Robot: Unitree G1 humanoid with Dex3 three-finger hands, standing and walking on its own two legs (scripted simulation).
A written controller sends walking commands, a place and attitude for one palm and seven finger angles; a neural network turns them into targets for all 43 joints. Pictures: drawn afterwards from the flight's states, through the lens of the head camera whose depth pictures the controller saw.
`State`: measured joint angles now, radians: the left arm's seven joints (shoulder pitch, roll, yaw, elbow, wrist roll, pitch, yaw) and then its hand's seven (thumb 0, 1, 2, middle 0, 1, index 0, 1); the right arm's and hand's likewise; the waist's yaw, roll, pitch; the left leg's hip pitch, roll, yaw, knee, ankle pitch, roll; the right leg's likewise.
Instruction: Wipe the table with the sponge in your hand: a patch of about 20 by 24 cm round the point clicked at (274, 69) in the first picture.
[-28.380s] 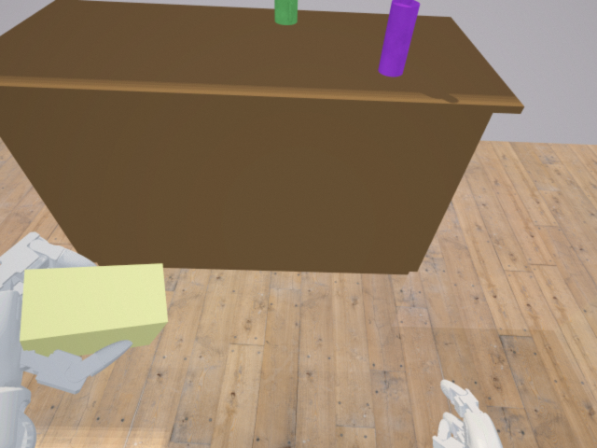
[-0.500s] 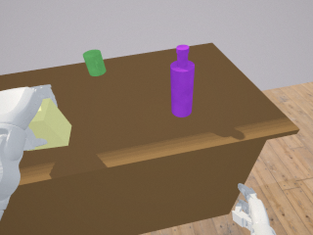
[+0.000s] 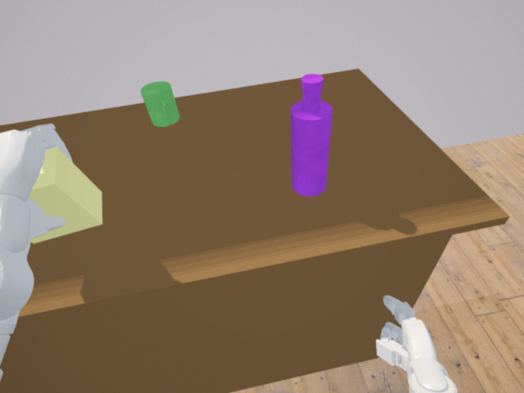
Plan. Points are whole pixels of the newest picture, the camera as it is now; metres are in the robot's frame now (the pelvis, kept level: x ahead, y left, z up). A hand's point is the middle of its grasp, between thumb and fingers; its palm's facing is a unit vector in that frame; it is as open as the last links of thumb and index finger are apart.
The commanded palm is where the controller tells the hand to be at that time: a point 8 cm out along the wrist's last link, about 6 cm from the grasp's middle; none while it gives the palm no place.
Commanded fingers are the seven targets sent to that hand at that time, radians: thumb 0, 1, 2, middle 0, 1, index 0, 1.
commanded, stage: move the sponge above the wiping area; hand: left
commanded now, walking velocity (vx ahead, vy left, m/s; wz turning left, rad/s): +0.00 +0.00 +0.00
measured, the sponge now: (53, 204) +0.26 +0.36 +0.18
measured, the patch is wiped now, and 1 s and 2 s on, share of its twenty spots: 0.05 0.10 0.10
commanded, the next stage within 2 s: lower the sponge onto the table in 1.24 s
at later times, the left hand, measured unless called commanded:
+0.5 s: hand (27, 194) +0.24 +0.36 +0.22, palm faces +0.20 +0.03 -0.98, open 10.0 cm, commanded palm +0.19 +0.32 +0.26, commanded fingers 0.00 0.10 1.30 -1.20 -1.60 -1.20 -1.60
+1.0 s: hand (57, 209) +0.25 +0.35 +0.18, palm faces +0.02 -0.02 -1.00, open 10.0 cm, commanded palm +0.21 +0.32 +0.26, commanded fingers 0.00 0.10 1.30 -1.20 -1.60 -1.20 -1.60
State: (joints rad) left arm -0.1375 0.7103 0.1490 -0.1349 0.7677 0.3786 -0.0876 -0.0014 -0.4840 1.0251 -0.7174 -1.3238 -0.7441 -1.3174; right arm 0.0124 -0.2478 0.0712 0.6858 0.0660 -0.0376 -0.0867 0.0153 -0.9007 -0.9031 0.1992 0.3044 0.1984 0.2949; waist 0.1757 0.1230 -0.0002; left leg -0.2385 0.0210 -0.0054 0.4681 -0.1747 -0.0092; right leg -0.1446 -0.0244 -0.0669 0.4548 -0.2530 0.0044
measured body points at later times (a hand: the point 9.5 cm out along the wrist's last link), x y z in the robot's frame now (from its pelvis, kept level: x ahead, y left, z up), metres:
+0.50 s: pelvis +0.00 -0.01 +0.00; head -0.02 -0.07 +0.45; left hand +0.23 +0.35 +0.27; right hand +0.26 -0.20 -0.08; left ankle +0.05 +0.12 -0.74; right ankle +0.00 -0.12 -0.74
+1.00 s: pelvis +0.00 +0.00 +0.00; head +0.00 -0.06 +0.44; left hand +0.25 +0.35 +0.23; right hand +0.25 -0.21 -0.09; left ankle +0.05 +0.12 -0.74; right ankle +0.00 -0.12 -0.74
